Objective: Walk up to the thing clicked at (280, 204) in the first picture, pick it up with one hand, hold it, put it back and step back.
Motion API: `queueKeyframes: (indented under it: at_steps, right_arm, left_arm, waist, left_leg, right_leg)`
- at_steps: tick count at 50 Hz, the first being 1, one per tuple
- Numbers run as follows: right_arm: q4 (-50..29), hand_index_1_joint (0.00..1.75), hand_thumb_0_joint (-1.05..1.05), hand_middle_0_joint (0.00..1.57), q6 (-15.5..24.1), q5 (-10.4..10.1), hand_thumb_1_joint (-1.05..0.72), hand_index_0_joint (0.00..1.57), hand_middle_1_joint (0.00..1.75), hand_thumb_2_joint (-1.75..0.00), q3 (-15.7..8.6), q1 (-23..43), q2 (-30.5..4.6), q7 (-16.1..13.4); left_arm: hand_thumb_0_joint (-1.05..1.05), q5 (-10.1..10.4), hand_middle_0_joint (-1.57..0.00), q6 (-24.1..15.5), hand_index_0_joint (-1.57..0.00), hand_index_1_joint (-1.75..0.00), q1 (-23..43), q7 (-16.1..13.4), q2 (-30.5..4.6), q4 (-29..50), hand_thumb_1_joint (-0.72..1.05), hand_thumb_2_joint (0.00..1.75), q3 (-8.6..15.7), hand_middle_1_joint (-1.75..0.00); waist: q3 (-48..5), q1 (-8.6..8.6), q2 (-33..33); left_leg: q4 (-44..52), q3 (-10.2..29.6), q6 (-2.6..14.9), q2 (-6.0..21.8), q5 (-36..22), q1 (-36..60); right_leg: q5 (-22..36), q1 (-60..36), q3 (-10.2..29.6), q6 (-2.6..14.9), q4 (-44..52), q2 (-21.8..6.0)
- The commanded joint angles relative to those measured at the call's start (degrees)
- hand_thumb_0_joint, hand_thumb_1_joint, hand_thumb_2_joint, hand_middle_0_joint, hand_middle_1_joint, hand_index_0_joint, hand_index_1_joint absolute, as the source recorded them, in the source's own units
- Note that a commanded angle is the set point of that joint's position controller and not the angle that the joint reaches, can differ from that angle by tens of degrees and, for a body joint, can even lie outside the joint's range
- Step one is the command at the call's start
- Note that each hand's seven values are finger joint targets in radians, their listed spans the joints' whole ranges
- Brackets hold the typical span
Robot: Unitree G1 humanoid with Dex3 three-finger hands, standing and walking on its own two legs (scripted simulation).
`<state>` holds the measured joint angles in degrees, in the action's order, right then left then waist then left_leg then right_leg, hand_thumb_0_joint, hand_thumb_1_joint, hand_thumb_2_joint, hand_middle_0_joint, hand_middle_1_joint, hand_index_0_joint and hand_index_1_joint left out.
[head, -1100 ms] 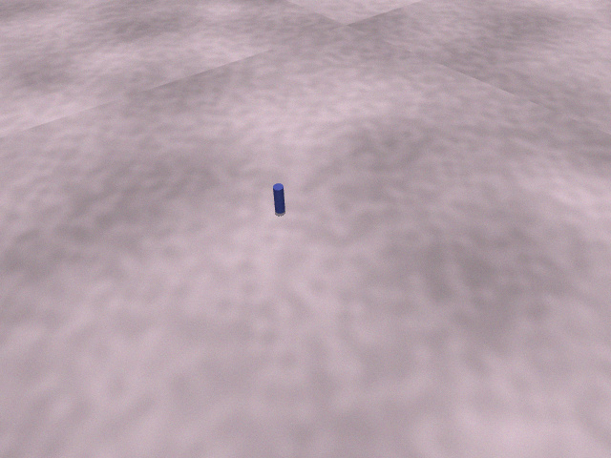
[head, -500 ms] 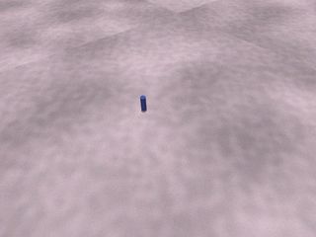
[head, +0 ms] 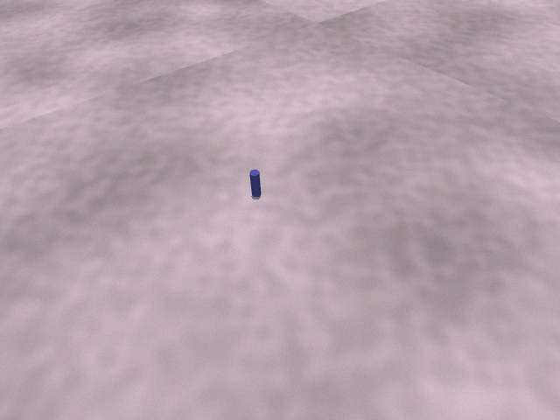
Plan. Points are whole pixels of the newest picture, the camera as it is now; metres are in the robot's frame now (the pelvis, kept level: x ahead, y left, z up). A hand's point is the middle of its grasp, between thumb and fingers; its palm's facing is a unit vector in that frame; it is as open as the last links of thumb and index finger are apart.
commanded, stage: stand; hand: left
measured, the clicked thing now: (255, 183) +1.32 +0.19 -0.71
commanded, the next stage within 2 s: walk up in 0.02 s
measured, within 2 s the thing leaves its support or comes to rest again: neither
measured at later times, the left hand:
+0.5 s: hand out of the picture +0.12 +0.26 -0.15, palm faces -0.01 -0.91 -0.41, open 7.4 cm
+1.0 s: hand (175, 289) +0.40 +0.24 -0.14, palm faces -0.10 -0.91 -0.41, open 7.4 cm
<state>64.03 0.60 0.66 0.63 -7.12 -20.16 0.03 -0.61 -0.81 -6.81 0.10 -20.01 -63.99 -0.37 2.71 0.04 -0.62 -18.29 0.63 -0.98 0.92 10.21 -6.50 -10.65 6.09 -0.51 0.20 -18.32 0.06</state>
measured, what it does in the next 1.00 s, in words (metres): walks ahead: left foot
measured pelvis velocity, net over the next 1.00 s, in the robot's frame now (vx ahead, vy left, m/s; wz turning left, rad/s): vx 0.34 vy -0.05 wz -0.03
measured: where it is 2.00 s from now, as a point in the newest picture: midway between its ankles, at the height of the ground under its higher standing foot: (306, 301)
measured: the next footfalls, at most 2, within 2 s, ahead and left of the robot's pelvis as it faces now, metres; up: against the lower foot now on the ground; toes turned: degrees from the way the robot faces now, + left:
left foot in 0.58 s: +0.35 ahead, +0.07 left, +0.00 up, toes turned +3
right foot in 1.04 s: +0.49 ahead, -0.19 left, +0.00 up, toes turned -6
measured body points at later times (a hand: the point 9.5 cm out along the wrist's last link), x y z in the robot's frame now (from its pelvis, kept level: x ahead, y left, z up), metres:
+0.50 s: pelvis +0.12 -0.03 -0.01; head +0.16 -0.04 +0.43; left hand +0.12 +0.30 -0.12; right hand +0.22 -0.35 -0.14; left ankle +0.24 +0.09 -0.72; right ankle +0.00 -0.12 -0.75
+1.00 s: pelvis +0.34 -0.05 -0.01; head +0.34 -0.06 +0.44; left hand +0.41 +0.29 -0.11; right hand +0.37 -0.37 -0.13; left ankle +0.31 +0.07 -0.75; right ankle +0.45 -0.19 -0.73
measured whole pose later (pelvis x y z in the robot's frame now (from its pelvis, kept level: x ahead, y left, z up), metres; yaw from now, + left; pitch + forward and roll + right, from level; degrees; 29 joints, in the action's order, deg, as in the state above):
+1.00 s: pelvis +0.34 -0.05 -0.01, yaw -2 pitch -2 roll +1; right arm 47.9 3.1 0.9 -3.9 -19.7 -24.3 4.4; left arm -1.5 -3.4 -18.5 4.5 -24.9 -51.2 3.9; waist 2.2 1.8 -0.5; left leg -27.3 -4.7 1.5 0.2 18.0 -7.2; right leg -10.0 24.5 -1.0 0.8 -34.2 -5.2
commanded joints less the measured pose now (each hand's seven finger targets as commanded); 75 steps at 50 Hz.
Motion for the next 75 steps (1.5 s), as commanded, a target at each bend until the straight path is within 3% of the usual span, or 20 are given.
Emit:
queueKeyframes:
  at_steps: [1,8,12,14,19,24,28,30,31,32,37,50,52,53,54,59,68,72,73,75]
  right_arm:
    - [-6.2,0.30,0.00,0.20,2.4,0.9,-0.90,0.20,0.30,-0.90,-6.2,-1.9,-17.1,0.8]
    - [-9.9,0.30,0.00,0.20,3.3,1.6,-0.90,0.20,0.30,-0.90,-9.4,-4.6,-19.4,2.4]
    - [-14.8,0.30,0.00,0.20,2.2,1.1,-0.90,0.20,0.30,-0.90,-7.6,4.9,-14.1,3.2]
    - [-17.7,0.30,0.00,0.20,2.6,0.8,-0.90,0.20,0.30,-0.90,-6.0,7.3,-11.5,2.2]
    - [-15.0,0.30,0.00,0.20,2.2,0.0,-0.90,0.20,0.30,-0.90,-6.7,-0.5,-13.6,3.3]
    - [-19.2,0.30,0.00,0.20,1.6,0.3,-0.90,0.20,0.30,-0.90,-6.7,4.3,-11.3,4.7]
    - [-17.3,0.30,0.00,0.20,2.1,1.4,-0.90,0.20,0.30,-0.90,-8.7,-6.8,-13.1,4.0]
    - [-16.4,0.30,0.00,0.20,2.5,2.8,-0.90,0.20,0.30,-0.90,-11.4,-19.2,-18.1,2.9]
    - [-17.6,0.30,0.00,0.20,2.9,1.4,-0.90,0.20,0.30,-0.90,-11.7,-19.9,-22.0,2.7]
    - [-18.5,0.30,0.00,0.20,3.0,-1.1,-0.90,0.20,0.30,-0.90,-12.2,-16.4,-21.4,2.4]
    - [-21.2,0.30,0.00,0.20,4.3,-0.4,-0.90,0.20,0.30,-0.90,-8.2,-5.7,-15.1,2.3]
    - [-22.3,0.30,0.00,0.20,4.2,-0.2,-0.90,0.20,0.30,-0.90,-8.2,-5.8,-17.0,3.8]
    - [-22.3,0.30,0.00,0.20,4.0,0.0,-0.90,0.20,0.30,-0.90,-6.1,-9.2,-11.9,3.5]
    - [-23.4,0.30,0.00,0.20,4.0,-0.3,-0.90,0.20,0.30,-0.90,-5.0,-10.8,-9.3,3.6]
    - [-22.0,0.30,0.00,0.20,3.5,0.2,-0.90,0.20,0.30,-0.90,-6.4,-8.6,-15.0,2.6]
    - [-16.7,0.30,0.00,0.20,3.2,-0.7,-0.90,0.20,0.30,-0.90,-6.7,-12.9,-15.4,3.1]
    - [-20.3,0.30,0.00,0.20,3.1,0.3,-0.90,0.20,0.30,-0.90,-6.9,-3.3,-12.2,4.9]
    - [-18.4,0.30,0.00,0.20,3.4,0.4,-0.90,0.20,0.30,-0.90,-8.1,-9.8,-13.4,4.9]
    - [-16.6,0.30,0.00,0.20,3.8,0.9,-0.90,0.20,0.30,-0.90,-9.0,-16.0,-15.7,4.3]
    - [-18.0,0.30,0.00,0.20,4.5,0.7,-0.90,0.20,0.30,-0.90,-11.2,-21.3,-23.6,3.1]
  left_arm:
    - [0.00,-0.8,-0.20,-2.1,-0.20,-0.30,-1.2,1.2,-17.9,6.4,0.90,0.90,6.2,-0.30]
    - [0.00,-1.5,-0.20,-2.8,-0.20,-0.30,1.4,3.1,-13.8,11.7,0.90,0.90,6.6,-0.30]
    - [0.00,-1.7,-0.20,-4.7,-0.20,-0.30,-14.4,2.7,-16.6,7.2,0.90,0.90,8.4,-0.30]
    - [0.00,-1.6,-0.20,-5.4,-0.20,-0.30,-18.1,1.5,-24.3,8.5,0.90,0.90,9.5,-0.30]
    - [0.00,0.3,-0.20,-5.0,-0.20,-0.30,-9.3,0.7,-16.8,13.6,0.90,0.90,7.7,-0.30]
    - [0.00,-0.3,-0.20,-4.7,-0.20,-0.30,-9.9,0.9,-17.4,16.1,0.90,0.90,7.6,-0.30]
    - [0.00,0.9,-0.20,-4.4,-0.20,-0.30,-9.7,0.4,-17.8,17.2,0.90,0.90,7.0,-0.30]
    - [0.00,1.9,-0.20,-4.0,-0.20,-0.30,-14.9,0.3,-13.6,18.0,0.90,0.90,5.6,-0.30]
    - [0.00,2.3,-0.20,-4.0,-0.20,-0.30,-16.9,0.1,-13.6,18.6,0.90,0.90,6.0,-0.30]
    - [0.00,1.3,-0.20,-3.9,-0.20,-0.30,-14.1,-0.1,-17.9,18.1,0.90,0.90,6.0,-0.30]
    - [0.00,0.6,-0.20,-3.4,-0.20,-0.30,-19.7,2.3,-15.8,15.0,0.90,0.90,5.9,-0.30]
    - [0.00,-0.6,-0.20,-5.0,-0.20,-0.30,-13.1,3.7,-14.7,15.8,0.90,0.90,7.8,-0.30]
    - [0.00,-1.2,-0.20,-6.1,-0.20,-0.30,-21.0,2.3,-18.5,14.0,0.90,0.90,9.2,-0.30]
    - [0.00,-1.2,-0.20,-6.7,-0.20,-0.30,-22.9,1.7,-23.9,15.0,0.90,0.90,10.2,-0.30]
    - [0.00,-0.2,-0.20,-6.4,-0.20,-0.30,-21.1,1.7,-24.9,15.3,0.90,0.90,9.7,-0.30]
    - [0.00,0.8,-0.20,-6.1,-0.20,-0.30,-13.3,1.2,-19.1,17.4,0.90,0.90,7.8,-0.30]
    - [0.00,0.2,-0.20,-5.9,-0.20,-0.30,-14.1,1.3,-19.3,19.7,0.90,0.90,7.8,-0.30]
    - [0.00,0.2,-0.20,-5.5,-0.20,-0.30,-11.2,0.9,-20.0,20.4,0.90,0.90,7.4,-0.30]
    - [0.00,0.2,-0.20,-5.2,-0.20,-0.30,-12.7,0.8,-17.6,20.5,0.90,0.90,6.5,-0.30]
    - [0.00,1.5,-0.20,-4.7,-0.20,-0.30,-16.8,0.7,-13.1,21.0,0.90,0.90,5.2,-0.30]
  waist:
    - [-10.0,-0.10,1.6]
    - [2.3,1.58,-7.7]
    - [0.5,-7.87,2.0]
    - [6.9,-8.89,8.9]
    - [1.8,-1.26,6.7]
    - [3.4,-3.16,8.8]
    - [-3.2,2.81,2.6]
    - [-11.2,7.54,-9.3]
    - [-14.3,7.22,-14.5]
    - [-13.2,6.13,-4.7]
    - [0.8,-1.00,-3.8]
    - [0.6,-2.02,-3.4]
    - [-4.3,-5.86,8.8]
    - [-5.2,-5.82,19.1]
    - [-2.3,-5.84,11.9]
    - [-0.3,-1.12,10.0]
    - [0.9,-3.15,8.1]
    - [-0.5,1.93,4.6]
    - [-4.7,4.84,-1.8]
    - [-8.5,5.81,-17.0]
  left_leg:
    - [-2.9,5.6,6.59,4.0,22.3,1.9]
    - [7.5,23.4,15.87,18.1,29.4,3.9]
    - [-17.3,3.4,8.25,5.0,15.0,-17.9]
    - [-38.9,5.0,3.10,-1.9,20.7,-43.9]
    - [-34.2,4.0,2.39,-1.0,6.9,-30.4]
    - [-16.0,-2.5,2.97,0.8,-3.1,-19.3]
    - [-11.1,-4.8,6.58,-1.2,-6.8,0.6]
    - [-9.1,11.1,13.23,6.9,6.8,19.7]
    - [0.7,41.1,20.76,21.2,15.0,21.7]
    - [5.6,41.8,20.83,22.0,26.1,15.4]
    - [8.2,12.0,12.82,13.0,14.5,-9.9]
    - [-2.5,3.9,10.55,9.8,19.0,-14.0]
    - [-25.1,-2.0,7.22,3.7,12.7,-22.2]
    - [-41.7,-4.7,3.54,-3.8,20.4,-34.0]
    - [-46.4,2.8,3.33,-1.0,21.7,-34.9]
    - [-40.0,5.4,2.05,1.7,9.5,-26.7]
    - [-17.9,-2.7,1.75,3.0,-1.4,-17.9]
    - [-13.9,-5.3,3.94,0.9,-0.9,-3.5]
    - [-12.0,-3.3,5.84,0.2,3.3,5.9]
    - [2.7,36.9,14.92,21.9,18.0,16.7]
  right_leg:
    - [-20.8,-0.9,5.4,3.44,-2.6,-4.0]
    - [-17.7,22.9,1.3,2.09,-19.3,-3.6]
    - [-13.8,-10.2,4.8,3.49,2.2,-3.1]
    - [-3.9,-17.8,36.2,11.85,8.5,-25.4]
    - [27.1,-14.7,5.8,5.28,3.3,-11.1]
    - [20.2,-6.0,1.3,6.37,5.2,-10.5]
    - [28.2,-0.5,-1.0,6.60,-12.6,-10.2]
    - [14.6,17.1,-3.9,3.16,-42.1,-1.8]
    - [-20.6,27.0,2.2,2.50,-56.0,7.8]
    - [-19.1,25.8,9.3,4.09,-58.6,2.5]
    - [-9.3,18.5,4.4,1.55,-43.8,-3.7]
    - [1.7,5.2,-3.5,1.07,-12.5,-2.4]
    - [-12.1,-10.1,5.4,3.68,-5.6,-6.4]
    - [-22.0,-14.1,33.8,10.30,5.0,-22.4]
    - [-22.2,-9.1,40.9,15.61,5.2,-27.4]
    - [-3.2,0.1,12.6,11.18,4.5,-15.6]
    - [8.8,2.6,1.7,10.63,0.7,-15.1]
    - [6.3,9.3,0.6,8.94,-7.9,-14.5]
    - [11.3,12.1,-1.8,7.45,-21.8,-11.0]
    - [-18.9,33.2,-2.2,2.98,-48.3,3.0]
